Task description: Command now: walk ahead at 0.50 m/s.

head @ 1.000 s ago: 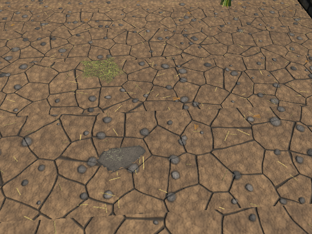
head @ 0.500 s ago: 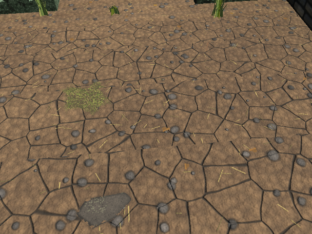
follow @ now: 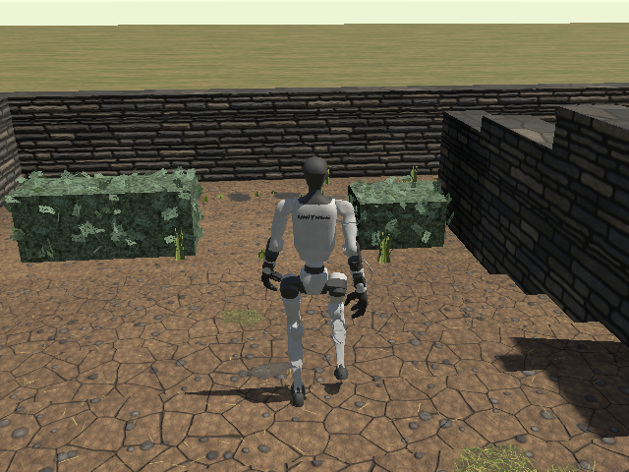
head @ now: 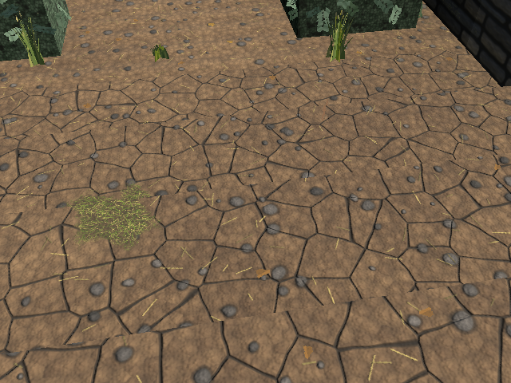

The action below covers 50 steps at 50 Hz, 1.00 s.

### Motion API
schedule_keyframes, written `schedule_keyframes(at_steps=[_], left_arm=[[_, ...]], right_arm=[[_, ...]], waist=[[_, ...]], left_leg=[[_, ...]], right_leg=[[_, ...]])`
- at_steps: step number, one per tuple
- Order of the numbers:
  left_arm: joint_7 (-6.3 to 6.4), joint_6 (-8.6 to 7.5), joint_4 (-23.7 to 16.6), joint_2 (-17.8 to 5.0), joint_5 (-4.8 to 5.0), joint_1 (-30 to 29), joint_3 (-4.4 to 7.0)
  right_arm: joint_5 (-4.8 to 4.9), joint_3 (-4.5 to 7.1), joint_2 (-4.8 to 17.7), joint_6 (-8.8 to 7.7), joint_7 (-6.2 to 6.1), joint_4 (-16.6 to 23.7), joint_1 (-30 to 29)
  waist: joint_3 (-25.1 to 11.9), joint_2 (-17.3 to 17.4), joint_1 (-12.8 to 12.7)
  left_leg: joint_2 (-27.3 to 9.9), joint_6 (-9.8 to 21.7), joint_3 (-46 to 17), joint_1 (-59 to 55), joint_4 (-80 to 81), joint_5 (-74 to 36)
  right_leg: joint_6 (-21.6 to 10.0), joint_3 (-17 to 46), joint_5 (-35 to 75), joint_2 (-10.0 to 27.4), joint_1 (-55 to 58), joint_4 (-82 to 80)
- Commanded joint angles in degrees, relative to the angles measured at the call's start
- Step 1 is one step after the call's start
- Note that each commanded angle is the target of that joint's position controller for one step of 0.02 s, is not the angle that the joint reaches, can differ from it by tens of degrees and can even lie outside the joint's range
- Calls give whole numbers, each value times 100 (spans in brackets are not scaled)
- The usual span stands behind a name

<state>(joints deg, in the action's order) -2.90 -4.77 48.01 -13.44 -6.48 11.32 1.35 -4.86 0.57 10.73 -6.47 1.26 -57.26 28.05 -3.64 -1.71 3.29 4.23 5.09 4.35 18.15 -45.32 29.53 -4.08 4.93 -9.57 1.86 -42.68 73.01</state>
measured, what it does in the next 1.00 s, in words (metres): goes down, turning left: right foot 0.17 m lower, then left foot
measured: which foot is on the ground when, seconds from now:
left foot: down 0.00-0.28, up 0.30-0.72, down 0.74-1.00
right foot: up 0.00-0.22, down 0.24-0.78, up 0.80-1.00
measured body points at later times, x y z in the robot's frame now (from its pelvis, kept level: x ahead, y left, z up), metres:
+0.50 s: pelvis +0.31 -0.04 -0.13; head +0.32 -0.03 +0.32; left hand +0.25 +0.19 -0.28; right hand +0.41 -0.27 -0.27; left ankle +0.44 +0.12 -0.81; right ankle +0.28 -0.13 -0.87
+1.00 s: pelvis +0.60 +0.09 -0.13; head +0.61 +0.10 +0.32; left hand +0.65 +0.36 -0.25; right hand +0.64 -0.14 -0.28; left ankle +0.59 +0.16 -0.87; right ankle +0.72 -0.04 -0.81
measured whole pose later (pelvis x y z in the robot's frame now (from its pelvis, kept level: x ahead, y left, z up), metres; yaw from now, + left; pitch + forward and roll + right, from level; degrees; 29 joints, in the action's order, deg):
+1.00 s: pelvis +0.60 +0.09 -0.13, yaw +21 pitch +0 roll +2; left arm -0.9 -4.7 49.8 -12.4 -4.9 9.0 0.9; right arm -2.4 2.5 11.4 -7.5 2.8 -59.4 23.5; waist 1.8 -1.7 4.0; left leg 8.1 6.0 -1.2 11.9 -22.0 9.5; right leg -1.2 2.7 -16.7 7.7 -33.4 55.4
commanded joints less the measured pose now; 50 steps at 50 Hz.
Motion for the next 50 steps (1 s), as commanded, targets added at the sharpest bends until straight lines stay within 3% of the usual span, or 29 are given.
schedule_keyframes(at_steps=[1, 3, 4, 5, 7, 10, 11, 13, 14, 15, 16, 17, 18, 19, 20, 22, 24, 30, 35, 37, 38, 39, 40, 41, 42, 43, 45, 47, 50], left_arm=[[-124, -84, -177, 192, -185, 306, -208], [-155, -123, -394, 3, 60, -546, -208], [-153, -45, -485, 10, 158, -739, -195], [-158, 62, -595, -88, 164, -821, -193], [-131, 209, -753, -277, 8, -1046, -205], [-63, 225, -662, -432, 33, -1316, -196], [-24, 214, -479, -434, 80, -940, -171], [113, 108, 231, -874, 157, 1585, 132], [-5, 67, 435, -1082, 196, 2778, 254], [-103, 110, 542, -981, 56, 3027, 274], [-74, 209, 568, -1091, -15, 2904, 324], [-69, 245, 511, -1299, 149, 2241, 405], [42, 95, 167, -333, 134, 1346, 102], [54, 30, 84, 85, 42, 911, -78], [102, -37, 80, 315, 103, 849, -144], [174, -133, 316, 206, 273, 1220, -116], [167, -227, 385, -263, 251, 1032, 29], [144, -261, 685, -293, 120, 1421, 37], [208, -103, 935, -657, 216, 1918, 177], [243, -70, 864, -858, 163, 1782, 254], [219, -122, 784, -759, 45, 1743, 223], [114, -180, 593, -173, -55, 2081, 4], [-182, -180, 545, -391, 58, 1507, 42], [-261, -193, 235, -227, 295, 478, 14], [-126, -260, 88, -396, 347, -152, 57], [56, -252, 46, -502, 219, 51, 99], [238, -131, 165, 97, 141, 521, -51], [258, 7, 223, 101, 158, 658, -67], [151, 66, 70, 128, 105, 189, -110]], right_arm=[[13, -250, -254, -240, -294, 486, -343], [80, -236, 63, -305, -393, 289, 503], [78, -209, 394, -244, -253, 234, 655], [14, -187, 608, -220, -93, 228, 637], [198, -235, 589, -257, 86, 195, 736], [261, -242, 539, -93, -43, -183, 1206], [232, -220, 612, 24, -16, -274, 1226], [-123, -190, 667, 216, 342, -477, 1354], [-103, -365, -237, 205, 506, -676, 2232], [77, -333, 106, 184, 565, -213, 1174], [187, -217, 322, 134, 570, 133, 378], [296, -126, 424, 89, 478, 470, -29], [162, -83, 478, -27, 244, 594, -650], [78, -126, 310, -5, 180, 530, -679], [101, -89, 213, 46, 194, 373, -564], [19, -134, -117, 211, 274, 397, -580], [88, -204, -180, 267, 331, 577, -815], [246, -51, 387, 311, 355, 990, -2078], [182, 161, 667, 202, 290, 1261, -2907], [317, 308, 909, 98, 188, 1187, -2466], [334, 463, 1215, 0, 100, 909, -1489], [328, 518, 1323, 3, 25, 570, -47], [187, 517, 1466, 75, -14, 101, 1262], [63, 612, 1530, -73, -21, -94, 1181], [169, 618, 1462, -175, -5, 72, 302], [248, 451, 1020, -230, 31, 99, -183], [338, 265, 499, -216, 130, 194, -857], [356, 250, 456, -243, 164, 282, -1066], [141, 258, 650, -224, 189, 189, -753]], waist=[[557, 29, -212], [491, 58, 282], [636, 272, 213], [815, 385, 131], [1270, 195, 68], [1453, 112, 449], [1416, 108, 309], [568, -306, -710], [-1479, -1400, -777], [-1616, -856, -1291], [-944, -441, -1380], [-17, -483, -1089], [433, 295, -870], [736, 257, -425], [873, 389, -288], [763, -50, -155], [686, 15, -49], [952, 67, -340], [1133, -205, -509], [749, -352, -134], [157, -243, 145], [-1230, 757, 412], [-1601, 766, 928], [-435, 477, 1101], [476, 380, 886], [236, 436, 439], [414, 236, -213], [477, 134, -367], [563, 301, -197]], left_leg=[[-705, 845, -1125, 1206, 1152, -1022], [-547, 563, -911, 1151, 564, -437], [-567, 572, -925, 2070, 839, -142], [-818, 746, -1252, 2445, 854, 236], [-1168, 951, -1891, 1734, 749, 519], [-1200, 748, -2208, -424, -26, 99], [-1126, 680, -2215, -611, -490, -312], [-599, 245, -1382, 728, -2624, -1983], [72, -348, -1003, 2461, -4963, 359], [87, -402, -910, 3603, -6094, 1394], [-33, -407, -886, 4264, -6362, 1148], [-334, -327, -835, 4966, -6324, 502], [-835, -159, -1419, 4367, -4180, -1268], [-1146, -46, -1306, 3406, -3375, -1946], [-1276, -16, -1167, 2541, -2102, -2488], [-1299, 5, -981, 2166, -1117, -2625], [-1281, 19, -874, 1896, -39, -2816], [-985, 18, -706, 2008, 674, -3886], [-495, 94, -166, 1852, 1238, -2386], [-19, 292, 202, 446, 1298, -2686], [88, 542, 55, -1235, 738, -3194], [-832, 1430, -1929, -4246, 877, -2585], [-1672, 1844, -3972, -5156, 2270, -1842], [-1688, 1369, -3929, -4682, 2723, -1112], [-1558, 1206, -3472, -3242, 2780, -1217], [-1430, 1310, -3260, -2432, 2816, -1630], [-1521, 1368, -2735, -577, 3117, -2491], [-1507, 1279, -2348, 108, 3512, -2584], [-1133, 1033, -1446, 779, 3534, -2761]], right_leg=[[131, -74, 3422, 470, 99, -1951], [245, -479, 4607, 372, 440, -3589], [278, -860, 4297, 113, 1660, -3663], [350, -828, 4014, 143, 2164, -3464], [379, -567, 3275, 299, 1841, -3888], [189, -276, 3089, 546, 1324, -5631], [157, -289, 3105, 585, 1868, -6066], [-231, -830, 3954, 546, 5429, -5647], [-1721, 104, 6618, 1678, 8813, -3211], [-1776, 680, 5800, 2087, 8987, -3392], [-1537, 860, 4270, 2093, 8209, -4025], [-1659, 1559, 748, 2320, 6726, -5024], [-1429, 1132, 461, 2160, 5298, -5679], [-1431, 640, 874, 1964, 4035, -6026], [-1539, 190, 1246, 1792, 3025, -6507], [-1525, -73, 1569, 1731, 3036, -6737], [-1350, -483, 2564, 1748, 3216, -6723], [-788, -1455, 2715, 1437, 4111, -6421], [-604, -1729, 3499, 1635, 5348, -5991], [-400, -2060, 5217, 1487, 4977, -4925], [-124, -2214, 5041, 1206, 3930, -3725], [416, -1976, 2511, 610, 1602, -1945], [534, -1369, -2266, -347, 439, -223], [168, -279, -2250, -209, -685, 135], [98, -48, -1876, 170, -718, 122], [40, 71, -1691, 305, -7, -51], [91, 42, -1400, 670, 1248, -581], [262, -111, -1198, 716, 1537, -1100], [335, -524, 176, 572, 1920, -2140]])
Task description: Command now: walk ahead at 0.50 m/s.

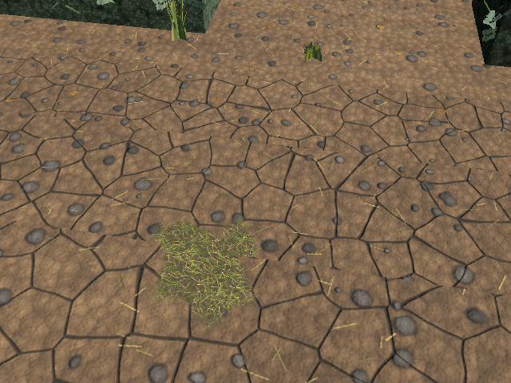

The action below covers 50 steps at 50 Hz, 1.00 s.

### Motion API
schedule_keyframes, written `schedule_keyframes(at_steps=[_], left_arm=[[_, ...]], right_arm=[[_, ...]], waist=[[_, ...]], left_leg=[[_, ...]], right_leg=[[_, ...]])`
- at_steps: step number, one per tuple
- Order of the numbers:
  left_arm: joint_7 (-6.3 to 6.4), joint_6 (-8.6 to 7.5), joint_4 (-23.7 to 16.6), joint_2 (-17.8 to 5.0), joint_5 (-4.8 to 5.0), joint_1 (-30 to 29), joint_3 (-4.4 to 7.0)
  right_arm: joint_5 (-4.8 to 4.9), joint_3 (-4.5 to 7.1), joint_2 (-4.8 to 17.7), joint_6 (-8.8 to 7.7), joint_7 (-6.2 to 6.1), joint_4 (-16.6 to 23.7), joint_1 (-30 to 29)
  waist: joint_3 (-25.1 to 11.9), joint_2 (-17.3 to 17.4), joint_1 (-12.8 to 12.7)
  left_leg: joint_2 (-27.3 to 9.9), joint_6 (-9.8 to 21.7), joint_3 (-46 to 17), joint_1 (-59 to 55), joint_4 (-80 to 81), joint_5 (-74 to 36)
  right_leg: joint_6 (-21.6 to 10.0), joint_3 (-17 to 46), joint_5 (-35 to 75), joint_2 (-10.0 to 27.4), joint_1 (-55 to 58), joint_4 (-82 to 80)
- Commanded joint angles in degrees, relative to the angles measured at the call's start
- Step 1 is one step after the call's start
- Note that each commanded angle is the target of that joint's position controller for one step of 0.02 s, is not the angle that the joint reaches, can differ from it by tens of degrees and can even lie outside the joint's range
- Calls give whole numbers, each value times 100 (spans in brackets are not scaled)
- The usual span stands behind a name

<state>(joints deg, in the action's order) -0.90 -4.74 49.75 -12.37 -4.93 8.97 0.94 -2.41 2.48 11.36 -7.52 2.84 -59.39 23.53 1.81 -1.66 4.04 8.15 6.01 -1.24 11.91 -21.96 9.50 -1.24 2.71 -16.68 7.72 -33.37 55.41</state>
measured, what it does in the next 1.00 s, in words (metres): goes down, turning right: right foot 0.17 m lower, then left foot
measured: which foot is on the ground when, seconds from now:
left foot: down 0.00-0.44, up 0.46-0.78, down 0.80-1.00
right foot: up 0.00-0.40, down 0.42-0.82, up 0.84-1.00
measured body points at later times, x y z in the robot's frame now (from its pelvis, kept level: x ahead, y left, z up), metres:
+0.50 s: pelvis +0.36 -0.13 -0.17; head +0.37 -0.14 +0.28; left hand +0.57 +0.05 -0.29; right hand +0.14 -0.26 -0.30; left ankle +0.12 +0.07 -0.63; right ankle +0.41 -0.24 -0.91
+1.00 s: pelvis +0.66 -0.14 -0.17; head +0.68 -0.15 +0.28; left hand +0.85 +0.04 -0.30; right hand +0.60 -0.39 -0.31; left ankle +0.73 -0.09 -0.91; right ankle +0.60 -0.27 -0.84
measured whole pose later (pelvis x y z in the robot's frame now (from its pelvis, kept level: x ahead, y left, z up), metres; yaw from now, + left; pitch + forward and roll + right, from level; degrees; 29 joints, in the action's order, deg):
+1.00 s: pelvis +0.66 -0.14 -0.17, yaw -21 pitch -1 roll +0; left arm -1.1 -5.5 51.5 -12.8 -5.0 11.8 2.4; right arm -2.3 -0.2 12.8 -7.3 0.8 -54.4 17.8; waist 2.8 -0.8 2.2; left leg 2.7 4.6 3.5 14.9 -22.7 7.5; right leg -3.5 2.9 -20.1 1.2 -27.8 61.9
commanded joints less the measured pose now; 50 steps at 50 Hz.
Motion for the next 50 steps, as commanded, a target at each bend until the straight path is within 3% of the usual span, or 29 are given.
schedule_keyframes(at_steps=[1, 3, 5, 8, 10, 12, 16, 18, 19, 21, 22, 23, 24, 25, 26, 27, 28, 29, 31, 34, 38, 40, 41, 42, 43, 44, 45, 48, 50], left_arm=[[-185, 48, 59, 154, -141, 835, -130], [-288, -86, -198, -102, -122, 176, -78], [-230, -108, -405, -240, -13, -494, -33], [-244, -66, -343, 79, -74, -538, -134], [-294, 44, -453, -71, -82, -614, -127], [-275, 74, -615, -227, -94, -1005, -94], [-340, 111, -818, -27, -78, -1579, -185], [-318, 99, -620, -314, -52, -1514, -84], [-289, 72, -491, -375, -62, -1292, -66], [-97, -17, 361, -919, 162, 1056, 234], [-34, -35, 673, -1112, 107, 2700, 380], [-183, -3, 782, -1653, 101, 3480, 501], [-275, 50, 1008, -1252, 23, 3954, 435], [-153, 86, 1039, -1319, 49, 3661, 477], [-182, 71, 749, -1159, 101, 2694, 370], [-194, 60, 356, -836, 88, 1721, 243], [-204, -101, 175, -388, 100, 1050, 46], [-238, -194, -53, -457, 148, 498, 43], [-329, -277, -91, -914, 234, 196, 173], [-522, -262, -42, -1036, 161, 518, 350], [-475, -119, 19, -807, 77, 959, 335], [-413, -125, 19, -852, 61, 975, 352], [-379, -160, -27, -739, 37, 964, 330], [-370, -205, -7, 51, -31, 1944, 144], [-435, -198, -74, -300, 74, 1420, 192], [-310, -175, -129, -510, 144, 695, 259], [-145, -174, -55, -572, 167, 589, 265], [68, -143, -25, -108, -104, 559, 129], [20, -85, -60, -70, 13, 404, 128]], right_arm=[[-283, 76, 571, -88, -2, 335, -103], [-291, -59, 189, -79, -186, 211, 485], [-281, -130, 141, -67, -324, -213, 1521], [-254, -344, -86, 63, -216, -219, 1520], [-279, -464, -104, 47, -128, -213, 1438], [-209, -466, -54, -14, -232, -237, 1631], [-147, -467, 96, 82, -425, -396, 2171], [-31, -448, 199, 138, -443, -403, 2134], [60, -388, 426, 179, -418, -377, 2100], [-146, -308, 783, 334, -159, -256, 1738], [-448, -428, 450, 352, 61, -362, 1941], [-494, -683, -432, 340, 263, -393, 2902], [-201, -445, 493, 241, 384, 282, 1340], [-32, -330, 637, 116, 352, 910, -219], [-32, -259, 827, 57, 219, 1169, -757], [-191, -239, 844, -19, 53, 1322, -791], [-321, -297, 516, -6, -133, 1234, -665], [-307, -324, 268, 71, -182, 1093, -421], [-213, -395, 117, 246, -71, 1039, -115], [-92, -503, 174, 345, 20, 1116, -533], [-172, -252, 924, 161, 1, 1312, -1601], [-99, -100, 1236, 20, -10, 1349, -1713], [5, 41, 1556, -62, -36, 1156, -1015], [61, 36, 1768, -46, -39, 954, 155], [-36, -14, 1496, -3, -24, 651, 1120], [-49, -19, 1328, -59, -70, 533, 1045], [2, -37, 1177, -54, -108, 665, 319], [47, -250, 443, -35, -252, 754, -454], [10, -226, 395, -90, -262, 669, -389]], waist=[[-13, 400, -325], [88, 113, 52], [194, 226, 462], [328, 474, 383], [624, 342, 227], [801, 157, 431], [1108, 233, 698], [1086, 32, 648], [930, -22, 588], [66, -613, -383], [-651, -769, -1066], [-3152, -1286, -764], [-3120, -369, -1661], [-1841, -115, -1814], [-969, 282, -1393], [-433, 474, -871], [196, 493, -286], [511, 197, -47], [344, -113, 281], [207, 34, -25], [161, 137, -390], [14, 112, -304], [-358, 410, -11], [-1972, 1830, 17], [-1738, 1827, 589], [-668, 1109, 677], [-192, 745, 353], [-200, 282, -271], [-160, 285, -256]], left_leg=[[-1445, 839, -674, 1597, 732, -675], [-1747, 873, -1057, -39, 208, -428], [-2143, 968, -1440, -1742, -281, -444], [-1623, 895, -734, 273, -543, 323], [-1851, 958, -960, 764, -556, 678], [-1913, 791, -937, -196, -889, 469], [-1803, 467, -674, -634, -1153, 426], [-1755, 269, -497, -704, -1416, -33], [-1620, 192, -325, -904, -1791, -714], [-1207, -206, 335, -296, -3683, -1999], [-1214, -623, 417, 1753, -5409, -1274], [-649, -1134, 272, 2663, -8154, 3358], [-410, -1339, 76, 4349, -9374, 3964], [-666, -1090, 132, 5322, -9133, 3724], [-1096, -875, 23, 5018, -8601, 3303], [-1436, -703, -255, 4360, -7160, 2780], [-1779, -465, -517, 3293, -5268, 1588], [-1794, -386, -358, 2185, -4150, 1374], [-1655, -402, -75, 968, -2745, 543], [-1474, -422, -172, 875, -1714, -1235], [-1175, -205, 74, 1056, -1364, -1305], [-999, 48, 342, 324, -1315, -1111], [-1131, 322, 145, -818, -1288, -1128], [-2467, 1624, -1981, -3317, -565, -1459], [-2907, 1686, -3930, -3871, 482, 890], [-2673, 1127, -3641, -3017, 783, 2208], [-2574, 971, -3177, -2060, 937, 2391], [-2451, 970, -2230, -661, 1347, 710], [-2191, 857, -1563, -732, 1566, 28]], right_leg=[[-3, -264, 1809, -80, 1102, 275], [-35, 423, 2943, 183, -869, -583], [53, 631, 3360, 295, -2554, -1397], [-112, -52, 4976, 39, -661, -1958], [-155, 98, 4816, 73, -435, -1551], [-162, 76, 4324, 80, -1019, -2174], [-172, -296, 4064, 116, -418, -3105], [-196, -416, 3858, 75, 199, -3491], [-170, -539, 3559, -25, 709, -3805], [-298, -1167, 4637, -469, 3630, -4253], [-915, -802, 5661, -104, 6542, -3206], [-2739, 785, 8414, 1382, 9327, -864], [-2931, 2043, 6773, 1677, 9547, -1396], [-2357, 1792, 4820, 1343, 8228, -2194], [-2070, 1637, 3441, 1203, 6200, -2858], [-2073, 1543, 3133, 1205, 4413, -3219], [-1902, 1235, 3019, 1062, 2469, -3845], [-2002, 895, 2677, 850, 1093, -4461], [-1860, 673, 2261, 469, 96, -4573], [-1704, 921, 1810, 522, 559, -4314], [-1269, 890, 1139, 334, 1523, -3573], [-941, 738, 1241, 100, 1655, -3113], [-576, 341, 1268, -360, 1287, -2168], [28, -198, -777, -1331, 352, -315], [42, 21, -2218, -1531, -1255, 1123], [-199, 463, -1672, -1235, -1853, 1504], [-294, 447, -1074, -905, -1615, 1566], [-336, 440, -246, -193, -342, 870], [-145, 349, 43, -187, -251, 213]])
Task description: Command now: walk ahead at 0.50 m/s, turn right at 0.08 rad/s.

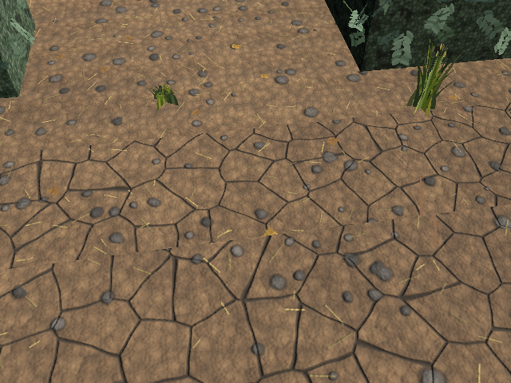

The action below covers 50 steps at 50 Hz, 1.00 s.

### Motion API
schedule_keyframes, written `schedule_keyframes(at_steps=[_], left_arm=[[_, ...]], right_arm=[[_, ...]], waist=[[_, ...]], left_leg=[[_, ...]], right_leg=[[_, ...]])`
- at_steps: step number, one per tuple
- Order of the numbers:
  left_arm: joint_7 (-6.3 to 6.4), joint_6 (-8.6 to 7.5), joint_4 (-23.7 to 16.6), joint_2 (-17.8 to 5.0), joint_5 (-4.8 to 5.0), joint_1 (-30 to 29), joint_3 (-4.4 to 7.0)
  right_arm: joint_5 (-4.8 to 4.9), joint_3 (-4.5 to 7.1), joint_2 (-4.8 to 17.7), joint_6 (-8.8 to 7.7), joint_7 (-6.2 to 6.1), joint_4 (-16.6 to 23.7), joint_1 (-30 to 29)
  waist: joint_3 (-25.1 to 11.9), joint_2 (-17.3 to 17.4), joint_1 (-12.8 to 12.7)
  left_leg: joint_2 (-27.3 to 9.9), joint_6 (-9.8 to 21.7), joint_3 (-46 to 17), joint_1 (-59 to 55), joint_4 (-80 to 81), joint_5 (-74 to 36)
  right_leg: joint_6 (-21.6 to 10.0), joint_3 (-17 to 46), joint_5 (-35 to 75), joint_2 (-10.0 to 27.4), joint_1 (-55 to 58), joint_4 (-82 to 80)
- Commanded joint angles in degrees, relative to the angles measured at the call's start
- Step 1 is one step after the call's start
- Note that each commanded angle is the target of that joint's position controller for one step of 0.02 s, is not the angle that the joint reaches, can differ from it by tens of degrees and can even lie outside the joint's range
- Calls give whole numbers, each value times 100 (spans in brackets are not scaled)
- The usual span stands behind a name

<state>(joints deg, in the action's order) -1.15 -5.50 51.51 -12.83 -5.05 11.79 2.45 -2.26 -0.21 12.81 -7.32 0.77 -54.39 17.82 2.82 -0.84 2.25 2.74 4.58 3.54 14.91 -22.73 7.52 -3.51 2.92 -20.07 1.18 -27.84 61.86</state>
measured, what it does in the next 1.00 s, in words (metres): goes down: right foot, then left foot 0.17 m lower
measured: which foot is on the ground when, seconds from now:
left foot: down 0.00-0.38, up 0.40-0.74, down 0.76-1.00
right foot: up 0.00-0.34, down 0.36-0.78, up 0.80-1.00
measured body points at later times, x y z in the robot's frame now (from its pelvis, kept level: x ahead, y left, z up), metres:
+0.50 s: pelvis +0.25 -0.04 -0.04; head +0.25 -0.03 +0.41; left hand +0.26 +0.20 -0.18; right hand +0.31 -0.29 -0.17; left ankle +0.23 +0.09 -0.67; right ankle +0.19 -0.13 -0.74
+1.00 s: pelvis +0.58 +0.01 -0.17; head +0.59 +0.00 +0.27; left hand +0.67 +0.26 -0.29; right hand +0.59 -0.23 -0.32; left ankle +0.54 +0.07 -0.91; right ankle +0.73 -0.14 -0.87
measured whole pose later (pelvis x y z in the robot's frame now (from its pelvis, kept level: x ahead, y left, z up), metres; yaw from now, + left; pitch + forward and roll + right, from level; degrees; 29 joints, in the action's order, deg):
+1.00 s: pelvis +0.58 +0.01 -0.17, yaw +12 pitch +0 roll +2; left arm -0.8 -4.9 48.7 -12.4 -4.1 9.6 -0.7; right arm -2.4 1.6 11.6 -5.4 5.2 -57.0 24.5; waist 0.9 -1.6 2.6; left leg 7.1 6.2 -0.6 8.7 -23.0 14.4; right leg -0.2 3.3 -14.5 6.6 -34.4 47.7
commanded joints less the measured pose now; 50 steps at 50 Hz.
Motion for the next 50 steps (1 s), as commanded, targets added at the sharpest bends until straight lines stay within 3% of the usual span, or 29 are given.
schedule_keyframes(at_steps=[1, 7, 10, 14, 16, 18, 19, 20, 21, 22, 23, 25, 26, 27, 29, 30, 32, 34, 36, 37, 39, 40, 41, 42, 43, 44, 45, 47, 50], left_arm=[[11, 9, -304, -73, 88, -66, -8], [-279, 205, -442, 16, -18, -204, -48], [-240, 142, -615, -243, -35, -349, 64], [-75, 102, -939, -161, 19, -710, 117], [-64, 50, -940, -146, 23, -341, 184], [-67, -88, -229, -361, 57, 1634, 387], [35, -196, 164, -488, 10, 2902, 443], [32, -216, 96, -620, -41, 2823, 258], [-66, -289, 127, -657, -171, 2616, 296], [-173, -410, 83, -541, 35, 1801, 222], [-181, -348, 60, -113, 178, 1418, 90], [-54, -216, -240, 505, 71, 468, -147], [19, -205, -301, 332, 75, 440, -116], [227, -313, -417, 567, 3, 417, -228], [337, -414, -224, 19, -71, 1093, -195], [309, -403, 44, -63, -56, 1671, -200], [122, -392, 322, 28, 157, 2336, -327], [94, -288, 621, -249, 366, 2822, -316], [138, -128, 733, -237, 262, 2768, -321], [68, -51, 784, -328, 85, 2535, -310], [-246, 12, 741, -274, -173, 2329, -340], [-361, 39, 650, 200, -84, 2427, -475], [-537, 32, 190, -129, 38, 1561, -405], [-513, -58, -248, -403, 200, 734, -285], [-376, -176, -692, -420, 251, 246, -248], [-114, -269, -634, -498, 64, 257, -224], [22, -266, -435, -409, -51, 315, -208], [108, -40, -384, 105, -22, 481, -334], [41, 115, -536, 81, 208, 39, -442]], right_arm=[[-15, 71, 294, -148, -38, 146, 178], [-300, 123, 361, -91, 396, -366, 1005], [-354, 80, 247, -109, 284, -470, 1356], [-327, 127, 232, -89, 89, -605, 1777], [-275, 244, 553, -63, 115, -416, 1344], [-257, 489, 1151, -60, 312, -147, 563], [-270, 513, 1070, -70, 442, 33, 112], [-201, 271, -234, -101, 597, 23, 788], [51, 248, -356, -109, 527, 715, -126], [-56, 315, -41, 34, 385, 1094, -807], [-201, 430, 296, 175, 254, 970, -720], [-558, 122, -345, 304, 187, 622, 195], [-577, 91, -486, 321, 216, 531, 403], [-597, 68, -301, 222, 292, 543, 243], [-299, 141, -139, 166, 333, 519, -11], [-245, 200, 120, 210, 355, 677, -485], [-375, 239, 450, 287, 308, 935, -1272], [-446, 134, 362, 379, 321, 1191, -2090], [-412, 156, 426, 420, 255, 989, -1901], [-400, 195, 464, 423, 199, 713, -998], [-226, 629, 1385, 221, 114, -10, 1408], [-263, 695, 1456, 258, 176, -148, 2108], [-306, 625, 1157, 365, 154, -308, 2625], [-266, 667, 1293, 384, 139, -321, 2520], [-41, 653, 1380, 342, 227, -107, 1600], [-85, 364, 528, 211, 227, 189, 604], [-155, 193, 205, 124, 289, 432, -135], [18, 229, 485, 53, 386, 300, 44], [24, 435, 949, -19, 563, 328, 11]], waist=[[-273, 218, -55], [39, 475, -65], [57, 411, 42], [127, 501, 233], [111, 530, -63], [-140, 55, -1036], [-578, -652, -1640], [-1554, -933, -845], [-299, -108, -1023], [588, -399, -617], [451, 181, -440], [510, 209, 152], [367, -123, 188], [85, 139, -28], [-5, 56, -237], [232, -24, -418], [761, 12, -532], [941, 15, -861], [955, 21, -833], [752, 110, -430], [-371, 634, 438], [-1671, 1414, 710], [-2069, 634, 1143], [-1268, 461, 1225], [-529, 532, 786], [-109, -152, 346], [359, -236, -97], [213, 391, -374], [35, 224, -260]], left_leg=[[-1564, 986, -1728, -1025, 1704, -191], [-1445, 1062, -960, -144, 1368, -940], [-1602, 1194, -1117, -779, 905, -1186], [-1773, 1108, -1173, -1781, 171, -1932], [-1553, 976, -808, -887, -352, -3070], [-899, 826, -315, 943, -2504, -3423], [-342, 562, -217, 2032, -4908, -1429], [365, 274, -653, 2651, -6413, 2862], [437, 248, -1544, 3650, -6268, 2584], [-109, 205, -1527, 4558, -6100, 2156], [-430, 167, -1315, 4509, -5838, 1694], [-987, 158, -1385, 3234, -4328, -56], [-771, 84, -854, 2360, -4154, -508], [-883, 6, -862, 2028, -2987, -2516], [-501, -225, -17, -12, -1917, -4531], [-499, -311, 23, 94, -1864, -4277], [-686, -268, -189, 866, -1366, -3169], [-993, -132, -492, 2089, -158, -2625], [-1033, -18, -327, 1723, 506, -2597], [-999, 76, -299, 699, 554, -2839], [-659, 731, 179, -3269, -172, -3957], [-1622, 1844, -1035, -5728, -1710, -5624], [-1904, 1888, -1965, -6330, -1451, -4794], [-1978, 1745, -2313, -5367, -775, -3567], [-2164, 1837, -3102, -4062, -101, -685], [-2154, 1607, -2832, -2467, 415, -180], [-1954, 1724, -2262, -445, 1107, -530], [-1634, 1923, -2184, 724, 1396, -634], [-1242, 1479, -2014, 954, 1163, -1144]], right_leg=[[202, 219, 652, 455, -771, -809], [296, -90, 2423, 385, -120, -1165], [215, -134, 1908, 337, -579, -795], [165, -391, 720, 240, -816, -1084], [55, -872, 321, -97, 614, -1265], [-62, -1436, 984, -658, 3243, -1804], [-615, -691, 1343, -185, 4367, -2419], [-1998, 1916, 4405, 1493, 4940, -3101], [-2314, 2918, 3848, 2122, 3833, -3664], [-2176, 3061, 1833, 2297, 3069, -3741], [-1940, 2488, 910, 1991, 2602, -3596], [-1389, 1387, 1001, 1375, 649, -3491], [-1251, 795, 1089, 984, -140, -3416], [-857, 78, 588, 428, -198, -3125], [-368, -757, -493, -51, -1543, -2644], [-394, -555, -778, 185, -1407, -2599], [-552, 150, -926, 767, -442, -2359], [-694, 822, -456, 1157, 1496, -2238], [-593, 809, 617, 1139, 2012, -1766], [-512, 602, 1166, 1150, 1814, -1036], [250, -531, 2375, 281, -10, 1540], [762, -675, -1150, -136, -1881, 3950], [855, -269, -2319, -248, -2824, 4408], [762, -204, -2258, -162, -3305, 4378], [602, -53, -1888, -7, -3952, 3967], [324, 504, -329, 516, -3220, 1793], [182, 351, 453, 822, -1761, 149], [259, -58, 392, 701, -333, -785], [388, -288, 1490, 266, 653, -2447]])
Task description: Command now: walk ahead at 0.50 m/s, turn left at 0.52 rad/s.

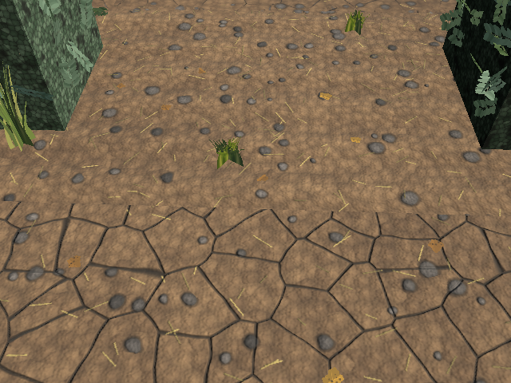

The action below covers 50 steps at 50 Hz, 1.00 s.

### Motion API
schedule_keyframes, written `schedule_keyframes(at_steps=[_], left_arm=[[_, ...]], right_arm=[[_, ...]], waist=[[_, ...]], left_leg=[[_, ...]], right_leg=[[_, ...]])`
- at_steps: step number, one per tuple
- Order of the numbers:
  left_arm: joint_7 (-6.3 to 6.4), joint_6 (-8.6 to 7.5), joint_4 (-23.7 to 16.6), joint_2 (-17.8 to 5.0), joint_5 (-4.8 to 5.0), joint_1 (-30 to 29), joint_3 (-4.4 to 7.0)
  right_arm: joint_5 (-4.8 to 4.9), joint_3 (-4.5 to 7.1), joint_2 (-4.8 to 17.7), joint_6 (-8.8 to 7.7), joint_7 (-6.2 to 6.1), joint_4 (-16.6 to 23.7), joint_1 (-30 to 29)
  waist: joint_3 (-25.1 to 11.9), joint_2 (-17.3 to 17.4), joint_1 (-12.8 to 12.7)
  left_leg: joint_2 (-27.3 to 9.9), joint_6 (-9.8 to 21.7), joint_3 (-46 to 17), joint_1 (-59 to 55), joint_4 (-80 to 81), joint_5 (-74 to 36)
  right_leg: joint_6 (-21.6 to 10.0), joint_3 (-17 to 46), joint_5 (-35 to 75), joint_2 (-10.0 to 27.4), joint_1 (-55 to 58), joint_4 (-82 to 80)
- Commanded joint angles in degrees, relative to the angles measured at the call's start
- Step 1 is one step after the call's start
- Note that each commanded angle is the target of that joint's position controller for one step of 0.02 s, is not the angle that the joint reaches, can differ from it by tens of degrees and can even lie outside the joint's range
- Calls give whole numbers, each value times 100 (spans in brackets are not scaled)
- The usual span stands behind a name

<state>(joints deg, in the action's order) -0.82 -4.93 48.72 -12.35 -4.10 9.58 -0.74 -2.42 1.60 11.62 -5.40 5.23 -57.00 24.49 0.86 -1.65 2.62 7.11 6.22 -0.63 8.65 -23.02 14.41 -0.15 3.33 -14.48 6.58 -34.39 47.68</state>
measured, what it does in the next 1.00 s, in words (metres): walks ahead: right foot, then left foot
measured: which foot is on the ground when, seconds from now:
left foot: down 0.00-0.16, up 0.18-0.44, down 0.46-0.76, up 0.78-1.00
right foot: up 0.00-0.14, down 0.16-0.50, up 0.52-0.74, down 0.76-1.00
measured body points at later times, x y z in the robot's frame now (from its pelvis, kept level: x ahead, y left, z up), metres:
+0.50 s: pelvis +0.22 -0.05 +0.00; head +0.25 -0.04 +0.45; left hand +0.22 +0.21 -0.14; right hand +0.44 -0.26 -0.11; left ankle +0.25 +0.08 -0.74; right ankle +0.25 -0.14 -0.74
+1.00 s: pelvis +0.26 -0.12 +0.01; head +0.29 -0.14 +0.46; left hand +0.41 +0.14 -0.09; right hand +0.39 -0.42 -0.09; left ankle +0.29 +0.05 -0.65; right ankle +0.27 -0.17 -0.74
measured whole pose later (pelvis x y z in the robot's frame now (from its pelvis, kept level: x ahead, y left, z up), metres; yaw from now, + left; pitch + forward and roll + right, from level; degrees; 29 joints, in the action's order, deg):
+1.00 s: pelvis +0.26 -0.12 +0.01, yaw -7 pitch +0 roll +2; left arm -3.5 -6.7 40.0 -16.0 -2.0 16.0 4.1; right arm -2.8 4.4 17.3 -3.2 -1.0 -42.7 6.4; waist 3.9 -0.5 1.2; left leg -3.2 -5.6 -1.7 29.7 -60.3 18.1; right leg -6.6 1.1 -9.3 -5.0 -10.9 20.4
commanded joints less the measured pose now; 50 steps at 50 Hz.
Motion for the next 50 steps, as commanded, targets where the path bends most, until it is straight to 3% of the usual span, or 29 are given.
schedule_keyframes(at_steps=[1, 5, 7, 8, 9, 10, 11, 12, 14, 16, 19, 22, 24, 25, 26, 30, 32, 34, 35, 37, 38, 39, 40, 41, 42, 43, 45, 48, 50], left_arm=[[18, 25, -282, -38, 122, 34, -134], [9, -144, -409, -572, 48, -727, 34], [87, -305, -205, -1053, 178, 66, 245], [161, -357, 15, -1434, 208, 1306, 352], [100, -337, 154, -1532, 181, 2146, 289], [85, -338, 233, -1301, 93, 2071, 352], [124, -333, -20, -1024, 219, 1203, 314], [148, -268, -167, -603, 278, 575, 193], [137, -255, -98, -183, 305, 382, 73], [63, -333, -79, -325, 319, 82, 155], [-339, -401, -109, -897, 393, -548, 370], [-530, -296, -125, -1157, 418, -460, 516], [-429, -242, -108, -963, 387, 309, 564], [-275, -223, -71, -650, 362, 943, 503], [-149, -202, -122, -468, 321, 1000, 424], [78, -103, -418, -648, 129, 588, 500], [49, -57, -567, -561, 79, 444, 466], [-151, -100, -603, -378, 145, 422, 423], [-304, -131, -633, -226, 166, 494, 420], [-455, -244, -608, -624, 327, 936, 599], [-426, -320, -606, -928, 325, 1138, 714], [-232, -445, -721, -1915, 263, 1723, 960], [-285, -575, -854, -2171, 132, 1847, 995], [-286, -601, -699, -1804, 31, 1694, 1015], [-289, -560, -786, -1541, 179, 1244, 946], [-275, -469, -859, -1222, 336, 974, 829], [-303, -301, -1114, -1124, 318, 525, 721], [-235, -248, -1347, -1061, 207, 456, 676], [-226, -221, -1392, -1069, 188, 557, 624]], right_arm=[[-12, 295, 1096, -172, 147, 573, -519], [-181, 318, 899, -53, 147, 476, -167], [-250, 317, 793, -99, 83, 579, -373], [-229, 209, 401, -152, 86, 896, -645], [-181, 49, -341, -248, 2, 905, 308], [-88, 177, 181, -196, -52, 868, -356], [-67, 210, 347, -131, -206, 815, -595], [-125, 276, 468, -90, -390, 686, -529], [-299, 171, 97, -33, -489, 741, -670], [-167, 129, -53, 40, -303, 663, -586], [69, 150, 146, 146, -34, 708, -872], [34, 340, 822, 95, -204, 923, -902], [124, 481, 1362, -43, -490, 1277, -1392], [153, 507, 1438, -88, -557, 1452, -1728], [127, 495, 1257, -87, -600, 1477, -1548], [121, 566, 1122, -79, -870, 1540, -1364], [109, 569, 1085, -148, -996, 1601, -1525], [124, 632, 1334, -96, -1002, 1805, -2207], [-61, 666, 1471, 22, -924, 1884, -2391], [-176, 634, 1357, 105, -782, 1940, -2631], [-143, 526, 1010, 102, -723, 1806, -2326], [-51, 366, 423, 88, -712, 2030, -1901], [61, 321, 499, -10, -664, 2156, -1815], [179, 415, 889, 52, -698, 2087, -2184], [167, 482, 1183, 102, -788, 2119, -2249], [14, 527, 1300, 116, -859, 1990, -2109], [-137, 433, 1150, 168, -834, 1810, -1753], [-16, 381, 994, 183, -622, 1573, -1485], [-56, 333, 896, 219, -473, 1525, -1363]], waist=[[234, 312, -197], [220, 349, -157], [-93, 218, -664], [-1163, -600, -1184], [-2541, -1638, -879], [-1161, -949, -1109], [-503, -401, -843], [-348, -119, -531], [-308, -295, -150], [-563, -72, 79], [-585, -166, 308], [-506, -63, 414], [-797, 308, -39], [-1065, 752, -344], [-1105, 923, -200], [-305, 996, 40], [-99, 756, -14], [-73, 549, -234], [-143, 727, -282], [-142, 567, -533], [-239, 132, -537], [-849, -1306, -426], [-1049, -725, -449], [-423, -199, -619], [-436, -443, -487], [-491, -361, -336], [-248, -122, 68], [-306, -102, 47], [-394, -215, -4]], left_leg=[[-1675, 1263, -1654, 1384, 1014, -1886], [-1510, 853, -1878, 839, 308, -1523], [-1136, 318, -1768, 1365, -636, -1873], [-308, -151, -1100, 2071, -2297, -1076], [362, -561, -535, 3053, -4188, 2338], [-152, -525, -638, 4213, -5149, 2339], [-573, -438, -506, 3962, -5206, 1763], [-873, -449, -351, 3312, -4949, 1407], [-1273, -628, -342, 2309, -4169, 1519], [-1254, -936, -31, 1453, -3111, 1273], [-1010, -1240, 350, 103, -1743, -492], [-997, -774, 344, -207, -1010, -1375], [-1630, 102, -124, -302, -632, -2860], [-2175, 872, -594, -754, -371, -3293], [-2594, 1308, -1077, -1045, 22, -2583], [-3290, 1210, -1327, -758, 792, -2000], [-3081, 770, -817, -735, 1023, -1448], [-2455, 346, 58, -145, 898, -973], [-2328, 303, 343, 477, 806, -764], [-2311, 1, 603, 1039, 214, 57], [-2089, -302, 836, 1264, -520, 400], [-1241, -955, 1313, 1953, -2519, 2381], [-734, -1051, 163, 2530, -2951, 3083], [-900, -1138, -231, 2993, -3442, 2610], [-989, -1174, -259, 3070, -3930, 2318], [-1107, -1162, -357, 2858, -4275, 2079], [-1236, -1117, -429, 2176, -4322, 1246], [-1156, -1142, -311, 2010, -3917, 85], [-1254, -1276, -285, 1932, -3750, -156]], right_leg=[[70, -293, 1440, -355, 1255, -1276], [-158, -367, 1598, -559, 1611, -1718], [-691, -232, 1819, -382, 3189, -1470], [-1468, 713, 2089, 461, 4946, -1648], [-2890, 3009, 3341, 2069, 6641, -2344], [-2468, 3452, 1883, 2034, 5704, -2912], [-2034, 2513, 1323, 1794, 4486, -3132], [-1843, 1897, 1522, 1528, 3532, -3339], [-1657, 1073, 3095, 1100, 2662, -3680], [-1360, 197, 3959, 522, 2372, -3607], [-1211, -224, 4028, 47, 1291, -3194], [-1401, 473, 3658, 304, 1200, -2629], [-1220, 588, 2742, 162, 1704, -2248], [-866, 177, 1510, -280, 1470, -1915], [-630, -230, 273, -617, 1022, -1506], [-249, -417, -1814, -393, 436, 213], [-58, -306, -1643, -196, 329, 186], [-82, -909, -259, -457, 1249, -894], [-142, -1163, 161, -700, 2011, -727], [-370, -1049, 976, -864, 2833, -1447], [-576, -611, 2053, -657, 3310, -1981], [-1773, 1500, 5932, 921, 4242, -2409], [-2566, 2670, 6061, 1562, 4502, -2652], [-2306, 2129, 5229, 1261, 4282, -2683], [-2105, 1814, 4418, 1086, 4040, -2758], [-1954, 1656, 4134, 1017, 3667, -2814], [-1655, 1285, 3808, 873, 2645, -3172], [-1363, 763, 3388, 427, 2703, -3182], [-1036, 679, 3390, 279, 2694, -2891]])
